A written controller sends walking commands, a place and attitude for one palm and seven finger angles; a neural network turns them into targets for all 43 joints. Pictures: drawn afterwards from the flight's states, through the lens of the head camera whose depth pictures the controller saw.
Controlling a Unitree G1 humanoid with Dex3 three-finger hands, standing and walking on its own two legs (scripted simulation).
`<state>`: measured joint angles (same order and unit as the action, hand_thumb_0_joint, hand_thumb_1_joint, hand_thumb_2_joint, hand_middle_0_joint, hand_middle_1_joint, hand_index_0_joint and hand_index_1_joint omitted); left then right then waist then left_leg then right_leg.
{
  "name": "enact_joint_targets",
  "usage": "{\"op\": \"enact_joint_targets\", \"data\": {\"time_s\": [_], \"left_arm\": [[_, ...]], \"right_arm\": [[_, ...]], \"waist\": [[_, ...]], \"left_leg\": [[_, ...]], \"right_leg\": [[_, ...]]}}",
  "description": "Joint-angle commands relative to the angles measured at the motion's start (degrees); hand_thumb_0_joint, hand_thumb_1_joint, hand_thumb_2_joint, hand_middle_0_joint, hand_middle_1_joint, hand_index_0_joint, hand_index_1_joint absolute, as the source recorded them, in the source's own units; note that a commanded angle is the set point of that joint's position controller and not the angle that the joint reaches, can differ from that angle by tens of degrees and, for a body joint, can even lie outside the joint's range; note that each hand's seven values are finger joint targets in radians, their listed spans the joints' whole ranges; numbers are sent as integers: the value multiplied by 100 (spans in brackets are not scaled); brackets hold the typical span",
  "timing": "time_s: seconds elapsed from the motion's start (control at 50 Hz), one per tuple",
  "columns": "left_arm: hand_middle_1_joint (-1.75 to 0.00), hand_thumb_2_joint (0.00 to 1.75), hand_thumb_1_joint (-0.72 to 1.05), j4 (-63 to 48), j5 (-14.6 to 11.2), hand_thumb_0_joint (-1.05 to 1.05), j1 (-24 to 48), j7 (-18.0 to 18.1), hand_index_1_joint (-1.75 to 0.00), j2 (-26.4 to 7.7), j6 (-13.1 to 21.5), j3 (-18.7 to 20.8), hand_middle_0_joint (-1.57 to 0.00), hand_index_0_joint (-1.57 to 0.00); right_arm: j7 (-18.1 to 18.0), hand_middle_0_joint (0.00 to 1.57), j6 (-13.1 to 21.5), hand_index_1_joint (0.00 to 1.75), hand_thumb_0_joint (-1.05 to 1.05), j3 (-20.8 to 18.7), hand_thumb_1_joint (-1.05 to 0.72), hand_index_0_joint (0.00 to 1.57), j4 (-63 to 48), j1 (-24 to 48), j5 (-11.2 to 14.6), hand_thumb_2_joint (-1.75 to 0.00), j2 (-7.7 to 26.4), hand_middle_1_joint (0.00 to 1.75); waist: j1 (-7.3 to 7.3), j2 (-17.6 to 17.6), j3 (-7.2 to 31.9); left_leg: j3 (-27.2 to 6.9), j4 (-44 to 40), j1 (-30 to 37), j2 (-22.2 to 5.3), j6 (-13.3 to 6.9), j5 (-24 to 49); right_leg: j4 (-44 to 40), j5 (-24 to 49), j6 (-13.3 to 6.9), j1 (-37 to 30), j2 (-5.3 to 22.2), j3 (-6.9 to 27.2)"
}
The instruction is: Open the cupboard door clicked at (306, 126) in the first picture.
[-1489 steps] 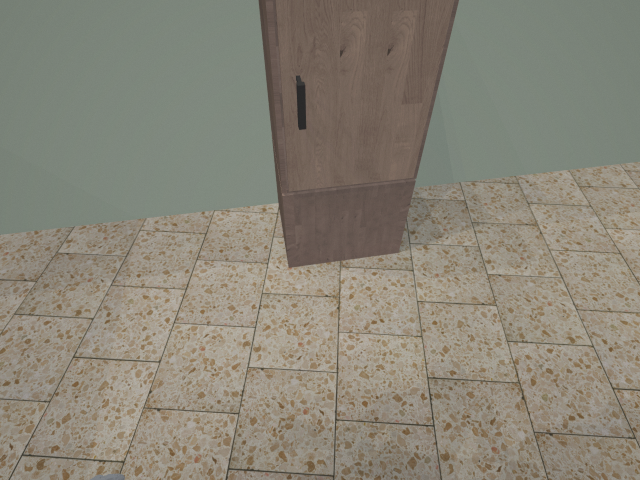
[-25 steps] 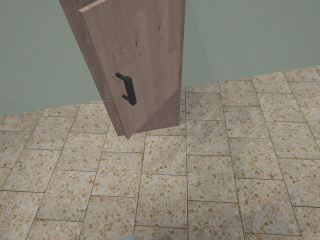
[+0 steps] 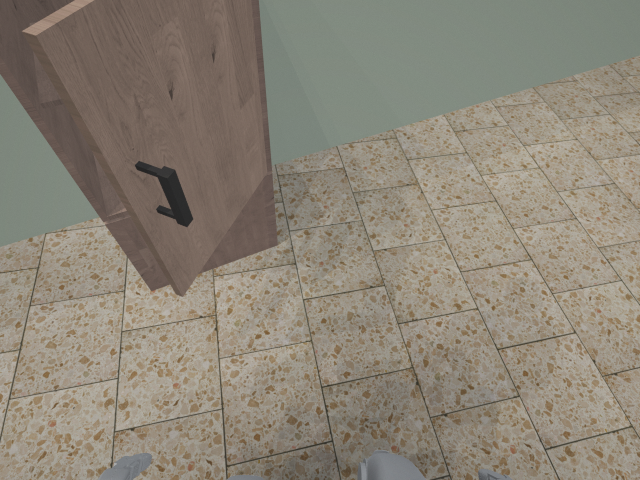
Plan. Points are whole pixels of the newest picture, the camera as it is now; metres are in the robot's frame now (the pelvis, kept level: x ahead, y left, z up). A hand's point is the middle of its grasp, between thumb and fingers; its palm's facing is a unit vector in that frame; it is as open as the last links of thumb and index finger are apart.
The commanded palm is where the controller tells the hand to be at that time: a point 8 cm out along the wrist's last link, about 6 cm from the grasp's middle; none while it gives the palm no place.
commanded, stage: walk to a spot facing it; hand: left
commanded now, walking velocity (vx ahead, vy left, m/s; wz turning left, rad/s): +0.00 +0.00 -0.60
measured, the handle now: (165, 194) +0.50 +0.30 -0.03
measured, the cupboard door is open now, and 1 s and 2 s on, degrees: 42 42 42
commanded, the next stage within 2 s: none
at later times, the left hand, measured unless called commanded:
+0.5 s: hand (218, 433) +0.18 +0.16 -0.17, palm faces -0.32 -0.93 -0.19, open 7.4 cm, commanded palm none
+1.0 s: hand (254, 411) +0.22 +0.12 -0.18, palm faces -0.57 -0.80 -0.19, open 7.4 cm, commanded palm none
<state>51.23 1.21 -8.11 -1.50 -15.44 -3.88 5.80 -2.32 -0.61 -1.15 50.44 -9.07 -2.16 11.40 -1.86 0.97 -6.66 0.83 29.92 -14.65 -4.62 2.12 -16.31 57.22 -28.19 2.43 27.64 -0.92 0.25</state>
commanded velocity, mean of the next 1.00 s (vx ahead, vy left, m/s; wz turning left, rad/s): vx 0.12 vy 0.00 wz -0.60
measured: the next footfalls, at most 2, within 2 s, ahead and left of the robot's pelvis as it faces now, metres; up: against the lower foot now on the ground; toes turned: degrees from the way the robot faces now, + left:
right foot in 0.12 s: +0.04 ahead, -0.14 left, +0.00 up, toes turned -7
left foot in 0.38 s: +0.11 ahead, +0.11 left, +0.00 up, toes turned -13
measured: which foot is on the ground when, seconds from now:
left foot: down 0.00-0.12, up 0.14-0.36, down 0.38-0.68, up 0.70-0.94, down 0.96-1.00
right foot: up 0.00-0.10, down 0.12-0.38, up 0.40-0.66, down 0.68-0.96, up 0.98-1.00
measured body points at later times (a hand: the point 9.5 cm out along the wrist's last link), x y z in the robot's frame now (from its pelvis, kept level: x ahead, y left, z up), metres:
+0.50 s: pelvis +0.02 +0.00 +0.00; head +0.08 +0.01 +0.44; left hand +0.20 +0.21 -0.16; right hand -0.02 -0.26 -0.13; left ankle +0.07 +0.12 -0.74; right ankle -0.04 -0.12 -0.67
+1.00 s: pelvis +0.07 -0.03 -0.01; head +0.11 -0.03 +0.44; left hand +0.25 +0.16 -0.16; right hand -0.01 -0.30 -0.13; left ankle +0.16 +0.05 -0.74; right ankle -0.04 -0.12 -0.72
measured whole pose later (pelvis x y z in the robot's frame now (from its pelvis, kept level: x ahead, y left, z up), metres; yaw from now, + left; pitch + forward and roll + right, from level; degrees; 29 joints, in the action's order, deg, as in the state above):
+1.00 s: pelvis +0.07 -0.03 -0.01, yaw -38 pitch +1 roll -1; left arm 55.2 1.4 -16.0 -2.0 -12.8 -2.5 4.3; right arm -0.7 2.6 -2.6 49.2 -11.5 -1.8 14.1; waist -0.1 0.7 -3.0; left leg 4.4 33.7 -19.0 -3.3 0.7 -16.2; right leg 43.0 -26.8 -1.0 17.8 -2.0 5.3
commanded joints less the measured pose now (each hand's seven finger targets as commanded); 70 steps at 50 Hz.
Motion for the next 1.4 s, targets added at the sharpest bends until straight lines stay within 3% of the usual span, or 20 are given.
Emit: {"op": "enact_joint_targets", "data": {"time_s": [0.0,0.06,0.1,0.3,0.32,0.36,0.38,0.48,0.6,0.66,0.88,0.92,0.94,0.96,1.08,1.24,1.3,1.32,1.34,1.38], "left_arm": [[-30,90,90,-568,-21,0,54,-90,-30,-211,198,-58,-20,-20],[-30,90,90,-387,-25,0,-517,-55,-30,-520,252,22,-20,-20],[-30,90,90,-226,-9,0,-1134,116,-30,-1560,303,205,-20,-20],[-30,90,90,-457,5,0,119,191,-30,-1009,180,71,-20,-20],[-30,90,90,-543,-28,0,257,168,-30,-870,150,39,-20,-20],[-30,90,90,-770,-76,0,174,80,-30,-376,132,-70,-20,-20],[-30,90,90,-743,1,0,277,30,-30,-538,150,-20,-20,-20],[-30,90,90,-540,-25,0,273,-96,-30,-175,110,-86,-20,-20],[-30,90,90,-470,-23,0,13,-49,-30,-266,231,-90,-20,-20],[-30,90,90,-141,-19,0,-1050,107,-30,-1443,288,161,-20,-20],[-30,90,90,-261,27,0,-138,58,-30,-939,455,128,-20,-20],[-30,90,90,-380,3,0,32,8,-30,-479,440,25,-20,-20],[-30,90,90,-582,-56,0,107,-44,-30,-75,428,-70,-20,-20],[-30,90,90,-846,-15,0,643,-120,-30,-272,495,-5,-20,-20],[-30,90,90,-352,70,0,286,-303,-30,103,411,-123,-20,-20],[-30,90,90,-483,41,0,1071,-287,-30,101,371,-169,-20,-20],[-30,90,90,-133,58,0,-22,-206,-30,-196,461,-79,-20,-20],[-30,90,90,231,77,0,-1146,-135,-30,-637,549,51,-20,-20],[-30,90,90,449,22,0,-2107,-21,-30,-1381,584,269,-20,-20],[-30,90,90,282,-95,0,-1285,85,-30,-1258,535,162,-20,-20]], "right_arm": [[-20,20,47,30,0,-413,-90,20,-313,-393,-14,-90,1332,30],[33,20,1,30,0,-450,-90,20,-342,-320,75,-90,1341,30],[71,20,-46,30,0,-317,-90,20,-745,88,171,-90,804,30],[55,20,-16,30,0,-287,-90,20,-172,-753,192,-90,626,30],[24,20,36,30,0,-317,-90,20,-81,-1094,172,-90,827,30],[-49,20,125,30,0,-452,-90,20,-171,-1300,12,-90,1752,30],[-37,20,155,30,0,-426,-90,20,-204,-1169,-13,-90,1695,30],[-22,20,140,30,0,-299,-90,20,-244,-680,-9,-90,1227,30],[53,20,65,30,0,-425,-90,20,-109,-928,61,-90,1376,30],[110,20,-18,30,0,-274,-90,20,-608,-122,149,-90,760,30],[255,20,189,30,0,-356,-90,20,-314,-451,109,-90,642,30],[114,20,312,30,0,-438,-90,20,22,-1513,72,-90,1099,30],[65,20,362,30,0,-562,-90,20,131,-2216,-83,-90,1756,30],[-17,20,354,30,0,-550,-90,20,124,-2247,-40,-90,1856,30],[54,20,551,30,0,-190,-90,20,133,-1569,32,-90,841,30],[123,20,441,30,0,-230,-90,20,414,-1763,-39,-90,900,30],[147,20,385,30,0,-223,-90,20,456,-1618,-1,-90,982,30],[199,20,406,30,0,-185,-90,20,388,-1437,92,-90,844,30],[209,20,427,30,0,-127,-90,20,91,-1265,220,-90,443,30],[178,20,397,30,0,-261,-90,20,-23,-683,189,-90,619,30]], "waist": [[283,-1293,934],[-30,-770,1007],[-438,1632,1086],[432,715,839],[587,358,898],[574,-1903,842],[543,-1217,792],[248,-1347,721],[257,-1090,1050],[-488,1687,946],[359,815,336],[863,-545,714],[1116,-2309,876],[1082,-1223,583],[379,-1050,487],[462,-1012,187],[-142,-487,650],[-648,212,1315],[-940,1826,1974],[-465,970,1067]], "left_leg": [[-115,-387,649,-1209,-763,2930],[268,584,-148,-934,-292,1841],[524,2941,-1884,143,176,-2248],[221,386,212,369,111,-109],[4,-384,809,132,12,21],[-2707,-1720,872,-2374,-1109,131],[-2627,-1675,410,-2424,-1369,285],[-108,-972,432,-1293,-805,2319],[390,-43,636,-1348,-489,2474],[729,2649,-2185,-6,200,-2412],[449,505,72,358,145,-245],[-372,-831,1943,-357,-95,-983],[-2773,-1769,2424,-2162,-736,-2424],[-3297,-2231,1768,-2724,-1217,-2719],[-52,-1651,1417,-1369,-666,1384],[855,-1682,830,-1595,-692,1061],[1251,90,369,-1312,-446,2460],[1547,1691,-775,-926,-213,2190],[1475,3812,-2519,66,98,-1831],[99,4846,-3011,-359,7,-1303]], "right_leg": [[-1320,203,-41,-657,-24,-538],[-2998,1868,-274,-2152,73,-364],[-3796,4511,-1468,-2849,2444,2646],[-3194,2416,-944,-799,931,1870],[-2905,1838,-692,-299,646,1644],[-381,-792,-94,717,-310,197],[472,-630,-107,536,-10,412],[-106,120,34,-14,224,-280],[-2790,1256,-189,-1416,2,-656],[-4168,2413,-1518,-2986,2405,2581],[-4016,-220,-1194,-678,971,1862],[-2545,-411,-746,643,254,1269],[-379,-897,-348,1724,-516,121],[390,-564,-370,1867,140,321],[910,1390,-189,1649,589,-138],[-1584,1468,-361,92,445,-675],[-2389,1331,-643,-2000,-5,-964],[-2664,945,-958,-3871,527,-157],[-3574,1096,-1657,-5108,2398,2825],[-4347,267,-1852,-3447,2492,3006]]}}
